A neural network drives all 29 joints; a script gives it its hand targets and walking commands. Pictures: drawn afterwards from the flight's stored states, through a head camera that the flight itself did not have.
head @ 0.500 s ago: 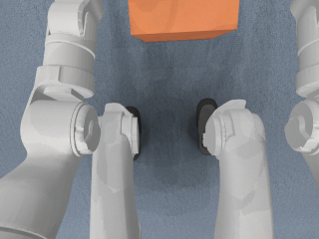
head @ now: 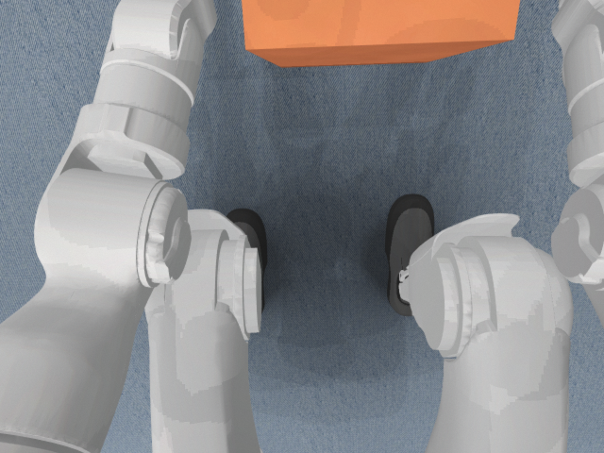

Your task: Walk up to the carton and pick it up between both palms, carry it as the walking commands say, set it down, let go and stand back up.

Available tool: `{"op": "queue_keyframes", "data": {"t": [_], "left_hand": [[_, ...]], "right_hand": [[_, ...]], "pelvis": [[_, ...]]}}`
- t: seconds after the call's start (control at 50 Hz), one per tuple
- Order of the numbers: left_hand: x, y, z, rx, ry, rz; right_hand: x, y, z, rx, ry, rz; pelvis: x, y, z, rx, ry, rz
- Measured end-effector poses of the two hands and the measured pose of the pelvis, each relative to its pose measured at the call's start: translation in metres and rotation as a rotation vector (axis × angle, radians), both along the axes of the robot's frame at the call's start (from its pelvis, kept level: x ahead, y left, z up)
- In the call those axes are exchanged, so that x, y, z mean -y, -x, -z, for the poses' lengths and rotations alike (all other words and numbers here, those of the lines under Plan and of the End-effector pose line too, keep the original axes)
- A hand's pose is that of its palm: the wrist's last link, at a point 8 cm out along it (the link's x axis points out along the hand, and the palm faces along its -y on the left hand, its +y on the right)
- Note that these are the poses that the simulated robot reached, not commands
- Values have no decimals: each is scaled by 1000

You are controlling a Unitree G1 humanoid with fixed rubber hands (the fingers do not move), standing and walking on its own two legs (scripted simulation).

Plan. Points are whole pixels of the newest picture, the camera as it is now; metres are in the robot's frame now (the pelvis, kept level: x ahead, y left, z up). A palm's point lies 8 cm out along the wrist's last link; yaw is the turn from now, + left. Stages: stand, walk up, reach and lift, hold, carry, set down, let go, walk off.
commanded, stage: reach and lift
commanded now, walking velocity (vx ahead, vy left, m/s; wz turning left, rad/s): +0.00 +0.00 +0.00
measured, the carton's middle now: out of the picture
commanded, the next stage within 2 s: none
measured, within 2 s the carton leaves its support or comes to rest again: leaves its support in 1.42 s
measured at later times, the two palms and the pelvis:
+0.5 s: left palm out of the picture +0.56 +0.13 -0.19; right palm out of the picture +0.55 -0.20 -0.20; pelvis +0.00 +0.00 +0.00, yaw +0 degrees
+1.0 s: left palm out of the picture +0.56 +0.12 -0.19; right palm out of the picture +0.56 -0.17 -0.19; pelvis +0.00 +0.00 +0.00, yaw +0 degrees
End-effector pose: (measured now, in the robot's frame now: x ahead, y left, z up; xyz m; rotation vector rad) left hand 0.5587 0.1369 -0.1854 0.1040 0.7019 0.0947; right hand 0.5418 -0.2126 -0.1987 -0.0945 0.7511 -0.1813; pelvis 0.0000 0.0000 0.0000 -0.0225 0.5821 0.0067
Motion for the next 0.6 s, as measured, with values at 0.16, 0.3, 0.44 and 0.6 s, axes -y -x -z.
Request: {"op": "queue_keyframes", "data": {"t": [0.16, 0.3, 0.44, 0.6], "left_hand": [[1, -1, 0, 4, 2, -1], [1, -1, 0, 4, 7, -1], [5, -1, 0, 3, 0, 20], [9, -1, 0, 8, -6, 44]], "right_hand": [[-2, -2, 0, 5, -2, -12], [-3, -2, 0, 5, -2, -16], [-8, -3, 0, 6, 4, -41], [-18, -7, -2, 16, -3, -72]], "pelvis": [[1, -1, 2, 3, -2, 0], [1, -1, 2, 4, -2, 0], [1, -1, 2, 4, -2, 0], [1, -1, 2, 4, -2, 0]]}}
